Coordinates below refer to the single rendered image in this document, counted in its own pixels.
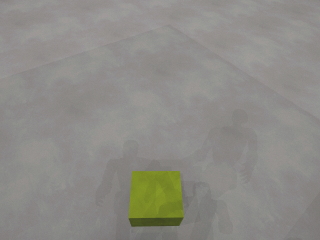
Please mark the carton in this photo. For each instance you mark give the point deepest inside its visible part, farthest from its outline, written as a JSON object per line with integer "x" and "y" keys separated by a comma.
{"x": 155, "y": 199}

